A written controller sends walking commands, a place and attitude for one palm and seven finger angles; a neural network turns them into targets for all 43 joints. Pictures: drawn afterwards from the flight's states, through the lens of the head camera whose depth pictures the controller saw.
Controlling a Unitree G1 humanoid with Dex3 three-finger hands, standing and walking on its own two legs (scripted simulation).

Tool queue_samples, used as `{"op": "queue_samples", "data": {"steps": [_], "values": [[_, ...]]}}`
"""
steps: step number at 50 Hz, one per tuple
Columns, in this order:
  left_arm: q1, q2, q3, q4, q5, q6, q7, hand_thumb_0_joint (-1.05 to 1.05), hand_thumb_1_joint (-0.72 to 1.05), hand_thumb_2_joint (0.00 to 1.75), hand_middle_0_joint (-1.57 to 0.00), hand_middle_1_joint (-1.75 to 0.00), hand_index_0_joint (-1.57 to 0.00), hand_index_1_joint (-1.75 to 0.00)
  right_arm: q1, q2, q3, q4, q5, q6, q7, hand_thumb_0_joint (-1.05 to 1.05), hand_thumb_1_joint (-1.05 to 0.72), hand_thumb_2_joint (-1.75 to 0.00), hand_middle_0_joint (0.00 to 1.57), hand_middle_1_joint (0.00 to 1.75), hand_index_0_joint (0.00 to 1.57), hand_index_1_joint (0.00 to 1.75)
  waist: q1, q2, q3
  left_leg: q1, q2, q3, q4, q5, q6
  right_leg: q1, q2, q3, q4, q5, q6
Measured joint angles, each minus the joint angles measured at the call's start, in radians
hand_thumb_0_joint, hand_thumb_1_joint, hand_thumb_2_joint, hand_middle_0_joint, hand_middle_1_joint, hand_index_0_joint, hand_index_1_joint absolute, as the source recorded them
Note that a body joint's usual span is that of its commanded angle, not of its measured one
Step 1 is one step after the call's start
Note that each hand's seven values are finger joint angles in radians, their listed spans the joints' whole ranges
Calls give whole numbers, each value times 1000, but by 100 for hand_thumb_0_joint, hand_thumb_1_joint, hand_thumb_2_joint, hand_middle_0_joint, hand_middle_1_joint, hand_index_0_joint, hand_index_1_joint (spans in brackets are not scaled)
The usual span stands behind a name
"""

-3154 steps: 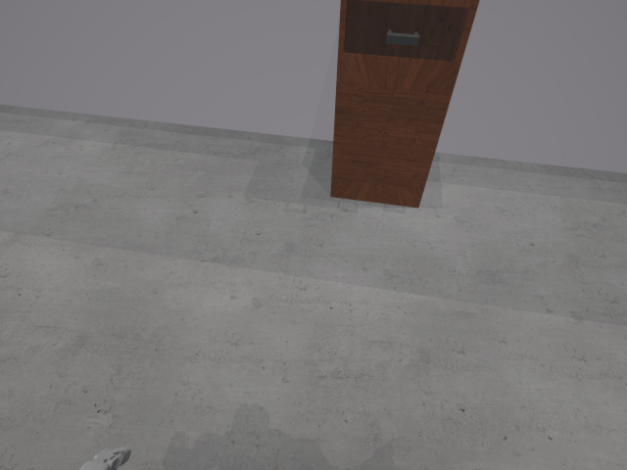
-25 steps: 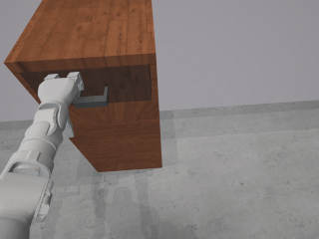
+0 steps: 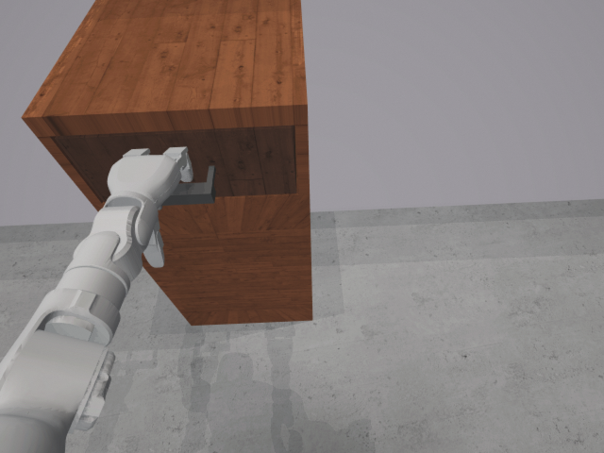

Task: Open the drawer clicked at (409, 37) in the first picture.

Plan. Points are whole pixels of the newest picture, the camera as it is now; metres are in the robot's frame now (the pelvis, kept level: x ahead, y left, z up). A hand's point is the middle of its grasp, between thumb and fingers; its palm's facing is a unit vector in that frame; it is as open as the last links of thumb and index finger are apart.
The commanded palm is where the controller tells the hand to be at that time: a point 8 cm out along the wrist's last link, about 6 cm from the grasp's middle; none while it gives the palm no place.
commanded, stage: re-aim the fingers above the handle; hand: left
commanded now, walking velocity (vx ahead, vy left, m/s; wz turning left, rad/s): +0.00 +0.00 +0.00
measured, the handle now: (185, 183) +0.53 +0.21 +0.01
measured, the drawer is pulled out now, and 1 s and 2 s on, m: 0.00 0.00 0.00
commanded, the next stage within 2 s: lower the fingers behind the handle in 0.28 s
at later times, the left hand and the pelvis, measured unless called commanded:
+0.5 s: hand (156, 200) +0.45 +0.22 +0.06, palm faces -0.19 +0.02 -0.98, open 13.8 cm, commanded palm +0.44 +0.23 +0.11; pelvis -0.01 -0.02 +0.00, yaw -2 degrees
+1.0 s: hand (179, 201) +0.48 +0.20 +0.02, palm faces -0.13 -0.01 -0.99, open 13.8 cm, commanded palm +0.45 +0.22 +0.08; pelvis -0.01 +0.00 -0.01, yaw -2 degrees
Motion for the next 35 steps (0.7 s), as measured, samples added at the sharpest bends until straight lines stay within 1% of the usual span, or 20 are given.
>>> {"op": "queue_samples", "data": {"steps": [2, 3, 5, 6, 8, 10, 11, 12, 13, 15, 18, 20, 21, 23, 25, 27, 29, 31, 33, 35], "values": [[19, -24, -14, -62, 7, -80, 1, 0, -48, 30, -32, -120, -32, -120, 1, -5, -8, 2, -6, -5, -8, 1, -91, -89, 20, 30, 21, 30, 1, -7, 3, -2, -1, -8, 13, -7, -2, 2, -2, -8, 11, -9, -2], [20, -35, -14, -78, 16, -116, 18, 0, -48, 30, -32, -120, -32, -120, -4, -8, -10, 4, -8, -7, -8, 1, -91, -89, 20, 30, 21, 30, -1, -10, 4, -7, -1, -11, 22, -11, -3, -2, -2, -11, 18, -13, -3], [9, -54, 12, -84, 44, -165, 79, 0, -48, 30, -32, -120, -32, -120, -19, -14, -10, 6, -10, -12, -4, 1, -91, -89, 20, 30, 21, 30, -11, -16, 4, -24, 1, -11, 40, -19, -5, -19, -1, -10, 37, -20, -5], [1, -57, 35, -78, 58, -172, 119, 0, -48, 30, -32, -120, -32, -120, -30, -16, -8, 6, -11, -13, -1, 1, -91, -89, 20, 30, 21, 30, -18, -18, 5, -34, 3, -8, 48, -22, -6, -32, 1, -7, 46, -22, -6], [-22, -47, 80, -55, 81, -144, 199, 0, -48, 30, -32, -120, -32, -120, -53, -17, -2, 6, -12, -14, 6, 0, -91, -89, 20, 30, 21, 30, -31, -21, 7, -52, 7, 2, 57, -24, -8, -56, 5, 2, 59, -23, -8], [-53, -23, 105, -15, 100, -70, 264, 0, -48, 30, -32, -120, -32, -120, -68, -17, 4, 6, -11, -14, 13, 0, -91, -89, 20, 30, 20, 30, -37, -17, 9, -64, 11, 12, 56, -22, -10, -75, 9, 13, 64, -19, -9], [-68, -11, 108, 9, 103, -37, 282, 0, -48, 30, -33, -121, -32, -120, -73, -16, 7, 8, -10, -12, 17, 0, -91, -89, 20, 30, 20, 30, -36, -13, 9, -67, 12, 17, 53, -19, -10, -82, 11, 18, 62, -16, -10], [-78, -8, 97, 26, 104, -20, 292, 0, -48, 30, -35, -123, -32, -120, -75, -17, 8, 11, -8, -8, 21, 0, -91, -89, 20, 30, 20, 30, -32, -7, 8, -67, 13, 21, 47, -16, -11, -84, 13, 22, 58, -12, -10], [-86, -13, 86, 40, 102, -1, 294, 0, -48, 30, -37, -125, -32, -121, -75, -17, 11, 16, -5, -1, 23, 0, -91, -89, 20, 30, 20, 30, -27, -1, 6, -64, 14, 24, 38, -12, -11, -83, 14, 25, 52, -8, -10], [-96, -30, 77, 59, 84, 45, 262, 0, -48, 30, -38, -126, -32, -123, -74, -16, 19, 23, 5, 17, 23, 0, -91, -89, 20, 30, 20, 30, -20, 9, -2, -48, 14, 29, 18, -3, -11, -72, 15, 30, 37, -1, -9], [-109, -26, 94, 126, 55, 119, 163, 0, -48, 30, -36, -125, -32, -124, -76, -6, 38, 19, 20, 44, 8, 1, -91, -89, 20, 30, 20, 30, -31, 14, -11, -10, 16, 36, -16, 9, -13, -42, 19, 36, 16, 7, -11], [-102, -1, 106, 162, 46, 135, 101, 0, -48, 30, -35, -124, -32, -124, -70, 0, 46, 3, 26, 48, -5, 1, -91, -89, 20, 30, 21, 30, -42, 13, -11, 9, 18, 37, -30, 14, -16, -26, 22, 37, 6, 10, -14], [-93, 14, 108, 168, 46, 126, 74, 0, -48, 30, -35, -124, -32, -123, -63, 1, 47, -7, 28, 45, -10, 1, -91, -89, 20, 30, 21, 30, -45, 11, -10, 14, 20, 36, -33, 16, -17, -20, 24, 35, 4, 11, -16], [-64, 41, 110, 155, 49, 78, 29, 0, -48, 30, -34, -123, -32, -123, -47, 1, 44, -25, 26, 34, -21, 1, -91, -89, 20, 30, 21, 30, -46, 6, -4, 17, 23, 30, -32, 17, -18, -14, 26, 29, 2, 11, -20], [-26, 59, 112, 114, 52, 4, 1, 0, -48, 30, -33, -122, -32, -122, -29, -4, 35, -37, 21, 22, -28, 1, -91, -89, 20, 30, 21, 30, -40, -1, 2, 8, 24, 22, -20, 14, -20, -18, 27, 21, 8, 9, -23], [12, 67, 117, 64, 52, -78, -4, 0, -48, 30, -33, -122, -32, -121, -14, -11, 20, -40, 14, 12, -31, 0, -91, -89, 20, 30, 21, 30, -29, -8, 9, -8, 25, 13, -1, 8, -22, -27, 26, 12, 20, 4, -25], [41, 65, 123, 21, 57, -150, 18, 0, -48, 30, -32, -121, -32, -121, -2, -20, 2, -35, 7, 2, -30, 0, -91, -89, 20, 30, 21, 30, -19, -14, 12, -32, 24, 3, 23, 1, -23, -44, 23, 3, 37, -3, -25], [55, 57, 125, -7, 71, -199, 66, 0, -48, 30, -32, -121, -32, -121, 5, -29, -15, -22, 1, -9, -24, 0, -91, -89, 20, 30, 21, 30, -12, -19, 11, -64, 22, -7, 51, -7, -24, -68, 20, -6, 58, -11, -26], [53, 48, 125, -18, 87, -220, 132, 0, -48, 30, -32, -121, -32, -120, 5, -36, -28, -5, -6, -19, -14, 0, -91, -89, 20, 30, 21, 30, -9, -20, 8, -97, 19, -16, 80, -15, -22, -95, 16, -14, 80, -19, -25], [31, 39, 122, 0, 101, -209, 202, 0, -48, 30, -32, -121, -32, -120, -2, -40, -34, 13, -9, -29, -2, 0, -91, -89, 20, 30, 20, 30, -14, -21, 4, -129, 16, -22, 104, -22, -21, -122, 12, -20, 99, -24, -23]]}}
